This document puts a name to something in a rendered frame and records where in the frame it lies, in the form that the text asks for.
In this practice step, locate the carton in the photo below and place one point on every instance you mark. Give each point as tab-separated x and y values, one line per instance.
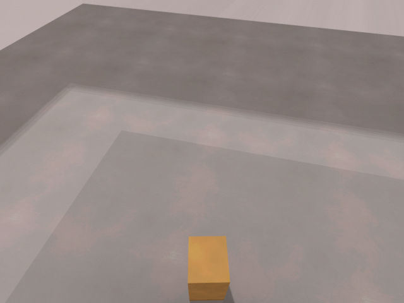
208	268

